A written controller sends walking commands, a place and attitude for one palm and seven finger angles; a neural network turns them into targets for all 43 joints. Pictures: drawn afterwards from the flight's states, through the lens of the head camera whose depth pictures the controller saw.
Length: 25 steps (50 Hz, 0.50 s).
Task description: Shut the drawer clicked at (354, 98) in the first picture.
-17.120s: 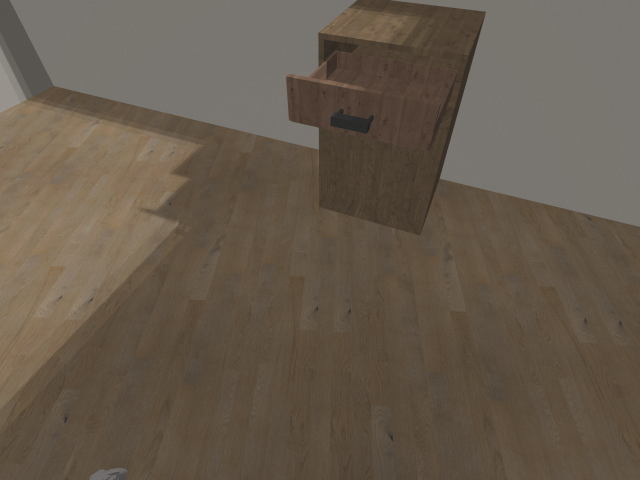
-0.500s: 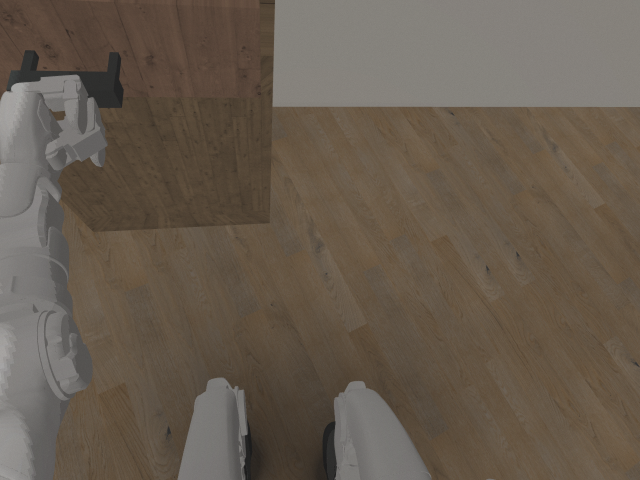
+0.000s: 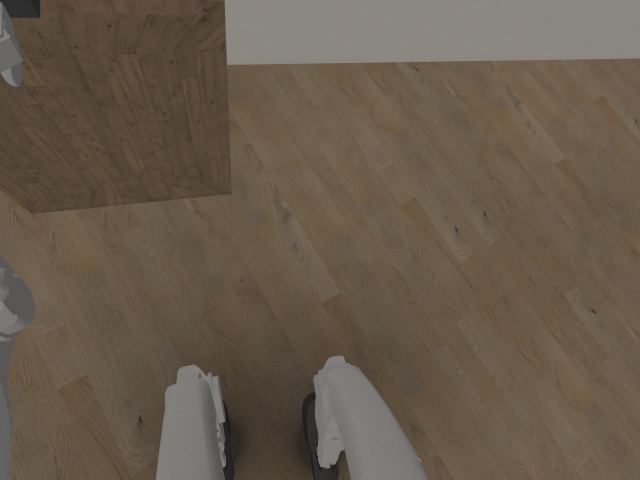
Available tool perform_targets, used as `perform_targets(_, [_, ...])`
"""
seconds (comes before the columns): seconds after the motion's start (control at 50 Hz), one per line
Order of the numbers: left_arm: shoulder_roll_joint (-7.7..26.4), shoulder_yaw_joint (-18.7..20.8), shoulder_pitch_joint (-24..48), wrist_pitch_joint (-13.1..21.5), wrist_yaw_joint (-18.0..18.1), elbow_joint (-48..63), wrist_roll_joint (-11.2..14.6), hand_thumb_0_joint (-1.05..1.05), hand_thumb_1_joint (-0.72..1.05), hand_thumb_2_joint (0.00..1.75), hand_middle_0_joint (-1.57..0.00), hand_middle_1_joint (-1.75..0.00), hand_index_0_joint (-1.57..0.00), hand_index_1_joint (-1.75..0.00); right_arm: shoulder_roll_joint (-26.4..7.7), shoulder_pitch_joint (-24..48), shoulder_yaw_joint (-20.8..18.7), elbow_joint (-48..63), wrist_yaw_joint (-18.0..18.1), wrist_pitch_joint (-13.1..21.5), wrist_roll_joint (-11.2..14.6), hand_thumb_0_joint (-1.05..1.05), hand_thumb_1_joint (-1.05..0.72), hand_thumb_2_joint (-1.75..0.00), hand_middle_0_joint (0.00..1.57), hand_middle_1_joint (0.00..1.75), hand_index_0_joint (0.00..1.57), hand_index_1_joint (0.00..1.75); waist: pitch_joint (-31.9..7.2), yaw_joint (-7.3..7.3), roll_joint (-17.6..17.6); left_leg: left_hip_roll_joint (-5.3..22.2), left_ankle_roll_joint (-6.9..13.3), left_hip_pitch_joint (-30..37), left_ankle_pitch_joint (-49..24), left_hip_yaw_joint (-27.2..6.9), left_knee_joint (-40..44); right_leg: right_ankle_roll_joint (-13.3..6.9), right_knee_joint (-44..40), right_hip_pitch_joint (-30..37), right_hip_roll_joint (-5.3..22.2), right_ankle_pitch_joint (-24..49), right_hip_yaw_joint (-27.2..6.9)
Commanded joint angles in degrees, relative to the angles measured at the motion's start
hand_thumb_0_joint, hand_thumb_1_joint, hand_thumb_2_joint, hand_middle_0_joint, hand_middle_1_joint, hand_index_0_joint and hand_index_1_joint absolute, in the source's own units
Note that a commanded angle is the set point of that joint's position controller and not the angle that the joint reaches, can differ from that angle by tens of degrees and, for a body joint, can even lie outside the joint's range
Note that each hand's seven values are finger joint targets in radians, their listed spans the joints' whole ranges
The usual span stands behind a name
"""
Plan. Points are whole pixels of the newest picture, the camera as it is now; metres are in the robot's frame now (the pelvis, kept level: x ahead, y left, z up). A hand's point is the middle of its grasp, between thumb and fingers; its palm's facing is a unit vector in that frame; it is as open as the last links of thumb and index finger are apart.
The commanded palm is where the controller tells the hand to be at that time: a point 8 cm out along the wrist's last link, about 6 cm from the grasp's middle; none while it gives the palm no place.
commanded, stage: push the drawer shut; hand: left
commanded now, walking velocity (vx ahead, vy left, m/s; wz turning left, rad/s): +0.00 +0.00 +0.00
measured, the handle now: out of the picture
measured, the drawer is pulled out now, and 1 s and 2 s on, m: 0.03 0.00 0.00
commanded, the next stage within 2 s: pull the fist back off the drawer in 0.48 s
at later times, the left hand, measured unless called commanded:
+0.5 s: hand out of the picture +0.60 +0.27 +0.07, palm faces +0.07 -1.00 -0.06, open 3.4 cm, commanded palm +0.65 +0.26 +0.07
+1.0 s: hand out of the picture +0.60 +0.26 +0.07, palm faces +0.07 -1.00 -0.04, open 3.3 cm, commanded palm +0.60 +0.25 +0.07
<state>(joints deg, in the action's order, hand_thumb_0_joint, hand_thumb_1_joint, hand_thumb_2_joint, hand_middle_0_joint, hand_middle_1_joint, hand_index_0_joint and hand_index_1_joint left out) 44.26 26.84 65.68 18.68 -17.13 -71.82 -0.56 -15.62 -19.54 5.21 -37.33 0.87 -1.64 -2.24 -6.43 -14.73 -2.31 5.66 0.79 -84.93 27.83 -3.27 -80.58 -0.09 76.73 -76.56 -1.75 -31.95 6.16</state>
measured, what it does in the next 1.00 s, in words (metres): stands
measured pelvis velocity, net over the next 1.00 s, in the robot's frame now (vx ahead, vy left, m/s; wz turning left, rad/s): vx -0.01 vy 0.01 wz -0.03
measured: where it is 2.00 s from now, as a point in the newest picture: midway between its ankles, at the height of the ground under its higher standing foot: (271, 456)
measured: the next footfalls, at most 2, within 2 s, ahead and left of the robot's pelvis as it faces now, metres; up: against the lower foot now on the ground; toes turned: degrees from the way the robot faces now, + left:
none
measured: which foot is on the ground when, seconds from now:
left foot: down 0.00-1.00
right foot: down 0.00-1.00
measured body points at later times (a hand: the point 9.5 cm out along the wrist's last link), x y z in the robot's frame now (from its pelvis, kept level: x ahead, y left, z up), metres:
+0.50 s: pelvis +0.00 +0.01 -0.01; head +0.22 +0.07 +0.38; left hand +0.59 +0.32 +0.08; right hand -0.03 -0.25 -0.09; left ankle +0.07 +0.11 -0.59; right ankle +0.03 -0.13 -0.59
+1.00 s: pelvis -0.01 +0.01 -0.01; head +0.21 +0.08 +0.38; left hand +0.59 +0.32 +0.07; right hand -0.04 -0.24 -0.09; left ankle +0.07 +0.11 -0.59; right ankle +0.03 -0.13 -0.59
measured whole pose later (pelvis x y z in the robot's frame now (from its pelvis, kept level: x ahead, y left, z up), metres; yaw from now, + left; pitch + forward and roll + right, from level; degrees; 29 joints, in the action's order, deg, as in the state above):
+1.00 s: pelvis -0.01 +0.01 -0.01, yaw -2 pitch +34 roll -10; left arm 49.4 24.8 74.5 11.0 -16.2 -69.9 -4.0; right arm -14.0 -22.0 7.3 -36.0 0.5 -0.9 -3.5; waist -5.3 -17.7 -2.4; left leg 5.5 1.8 -90.2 27.4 -4.3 -82.4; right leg 0.9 76.8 -80.6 -1.9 -30.8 6.9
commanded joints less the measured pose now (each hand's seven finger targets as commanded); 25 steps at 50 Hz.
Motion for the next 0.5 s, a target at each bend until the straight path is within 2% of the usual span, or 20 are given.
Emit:
perform_targets(0.0, [16.5, 1.4, 33.4, 3.7, 1.6, 15.5, 0.8, 0.00, 0.90, 0.90, -1.40, -1.60, -1.40, -1.60, -12.4, -13.0, -4.1, 1.0, 0.7, 0.3, -0.4, 0.00, -0.90, -0.90, 0.20, 0.30, 0.20, 0.30, -35.2, -2.27, -17.9, -1.2, 1.6, 38.2, -14.9, -4.5, 7.3, -1.4, -10.4, 3.6, -1.9, 10.1, -2.3])
perform_targets(0.06, [16.5, 1.5, 34.4, 3.1, 2.0, 15.2, 0.3, 0.00, 0.90, 0.90, -1.40, -1.60, -1.40, -1.60, -12.3, -13.9, -4.0, 0.8, 0.5, 0.2, -0.7, 0.00, -0.90, -0.90, 0.20, 0.30, 0.20, 0.30, -34.7, -2.84, -18.5, -1.0, 1.6, 39.4, -15.8, -5.2, 7.3, -1.5, -10.2, 2.1, -2.0, 10.6, -1.9])
perform_targets(0.08, [17.0, 1.7, 34.0, 2.6, 2.0, 13.9, 0.1, 0.00, 0.90, 0.90, -1.40, -1.60, -1.40, -1.60, -12.5, -14.0, -3.9, 0.8, 0.4, 0.0, -0.6, 0.00, -0.90, -0.90, 0.20, 0.30, 0.20, 0.30, -34.1, -3.04, -17.2, -0.9, 1.7, 38.3, -15.0, -5.0, 7.2, -1.4, -10.5, 2.4, -2.1, 10.2, -1.9])
perform_targets(0.1, [18.7, 2.3, 34.9, 2.3, 2.1, 14.1, -0.1, 0.00, 0.90, 0.90, -1.40, -1.60, -1.40, -1.60, -12.6, -14.3, -3.7, 0.8, 0.6, -0.1, -0.7, 0.00, -0.90, -0.90, 0.20, 0.30, 0.20, 0.30, -34.3, -3.20, -17.4, -0.9, 1.8, 37.3, -15.2, -4.7, 6.8, -1.3, -10.3, 3.1, -2.0, 10.4, -2.1])
perform_targets(0.12, [19.3, 2.3, 35.9, 2.2, 2.1, 14.7, -0.5, 0.00, 0.90, 0.90, -1.40, -1.60, -1.40, -1.60, -12.6, -14.5, -3.7, 0.9, 0.6, -0.2, -0.7, 0.00, -0.90, -0.90, 0.20, 0.30, 0.20, 0.30, -35.1, -3.24, -17.8, -0.9, 1.9, 37.3, -15.3, -4.7, 6.7, -1.3, -10.2, 3.2, -2.1, 10.4, -2.1])
perform_targets(0.14, [18.5, 1.4, 35.9, 1.7, 2.0, 13.4, -0.8, 0.00, 0.90, 0.90, -1.40, -1.60, -1.40, -1.60, -12.4, -14.4, -3.4, 0.8, 0.4, -0.2, -0.6, 0.00, -0.90, -0.90, 0.20, 0.30, 0.20, 0.30, -33.9, -3.40, -19.0, -1.0, 1.8, 36.6, -14.6, -4.6, 6.7, -1.4, -10.4, 2.7, -2.2, 10.1, -2.1])
perform_targets(0.18, [19.3, 1.4, 37.3, 1.6, 2.0, 13.8, -1.3, 0.00, 0.90, 0.90, -1.40, -1.60, -1.40, -1.60, -12.4, -14.9, -3.3, 0.7, 0.4, -0.2, -0.8, 0.00, -0.90, -0.90, 0.20, 0.30, 0.20, 0.30, -34.4, -3.67, -20.4, -0.9, 1.7, 38.1, -15.5, -5.1, 6.5, -1.5, -9.9, 1.6, -2.2, 10.5, -1.8])
perform_targets(0.2, [20.0, 2.0, 37.7, 1.4, 2.0, 13.8, -1.3, 0.00, 0.90, 0.90, -1.40, -1.60, -1.40, -1.60, -12.5, -15.2, -3.3, 0.7, 0.5, -0.4, -0.9, 0.00, -0.90, -0.90, 0.20, 0.30, 0.20, 0.30, -34.8, -4.05, -19.2, -0.8, 1.9, 37.5, -16.0, -5.0, 6.2, -1.4, -9.9, 2.2, -2.2, 11.0, -1.8])
perform_targets(0.24, [22.8, 3.4, 37.7, 1.2, 1.9, 14.1, -1.7, 0.00, 0.90, 0.90, -1.40, -1.60, -1.40, -1.60, -12.5, -15.7, -3.0, 1.0, 0.4, -0.6, -1.0, 0.00, -0.90, -0.90, 0.20, 0.30, 0.20, 0.30, -36.1, -3.61, -19.3, -0.8, 2.0, 36.5, -17.5, -4.6, 5.6, -1.3, -9.8, 4.3, -2.3, 12.1, -2.0])
perform_targets(0.28, [21.4, 2.2, 38.3, 1.0, 1.7, 13.8, -2.1, 0.00, 0.90, 0.90, -1.40, -1.60, -1.40, -1.60, -12.4, -15.7, -2.9, 1.1, 0.2, -0.7, -1.1, 0.00, -0.90, -0.90, 0.20, 0.30, 0.20, 0.30, -35.9, -3.80, -21.9, -0.7, 1.7, 38.5, -18.4, -5.3, 5.8, -1.6, -9.3, 2.0, -2.4, 12.1, -1.5])
perform_targets(0.32, [19.3, 0.3, 40.1, 0.3, 1.5, 12.7, -1.9, 0.00, 0.90, 0.90, -1.40, -1.60, -1.40, -1.60, -12.4, -15.6, -2.9, 0.7, 0.3, -0.7, -1.0, 0.00, -0.90, -0.90, 0.20, 0.30, 0.20, 0.30, -33.1, -5.24, -20.4, -0.6, 1.9, 36.6, -15.1, -5.3, 5.6, -1.3, -9.6, 0.0, -2.4, 10.4, -1.4])
perform_targets(0.34, [20.2, 0.7, 40.1, -0.1, 1.7, 11.6, -1.9, 0.00, 0.90, 0.90, -1.40, -1.60, -1.40, -1.60, -12.6, -15.9, -2.7, 0.7, 0.6, -0.7, -0.9, 0.00, -0.90, -0.90, 0.20, 0.30, 0.20, 0.30, -31.8, -5.73, -18.3, -0.4, 2.1, 34.6, -13.3, -5.2, 5.6, -1.1, -9.8, 0.5, -2.5, 9.8, -1.6])
perform_targets(0.42, [20.3, -0.8, 42.1, -0.5, 1.5, 12.3, -2.0, 0.00, 0.90, 0.90, -1.40, -1.60, -1.40, -1.60, -12.8, -15.9, -2.2, 0.6, 1.1, -0.3, -0.9, 0.00, -0.90, -0.90, 0.20, 0.30, 0.20, 0.30, -32.3, -6.14, -21.6, -0.4, 2.0, 34.7, -11.4, -5.4, 5.8, -1.3, -9.2, -1.1, -2.4, 8.7, -1.4])
perform_targets(0.44, [19.5, -1.8, 42.2, -0.7, 1.4, 12.3, -2.1, 0.00, 0.90, 0.90, -1.40, -1.60, -1.40, -1.60, -12.9, -15.8, -2.1, 0.6, 1.2, -0.1, -0.9, 0.00, -0.90, -0.90, 0.20, 0.30, 0.20, 0.30, -32.7, -6.48, -21.4, -0.3, 2.1, 34.9, -10.9, -5.5, 5.7, -1.2, -9.2, -1.5, -2.4, 8.5, -1.5])
perform_targets(0.48, [19.0, -2.5, 42.4, -0.9, 1.3, 11.6, -2.1, 0.00, 0.90, 0.90, -1.40, -1.60, -1.40, -1.60, -13.0, -15.6, -1.9, 0.5, 1.4, 0.3, -0.8, 0.00, -0.90, -0.90, 0.20, 0.30, 0.20, 0.30, -31.8, -6.65, -23.1, -0.1, 1.9, 35.6, -10.1, -6.2, 6.2, -1.3, -8.7, -3.5, -2.3, 8.1, -1.0])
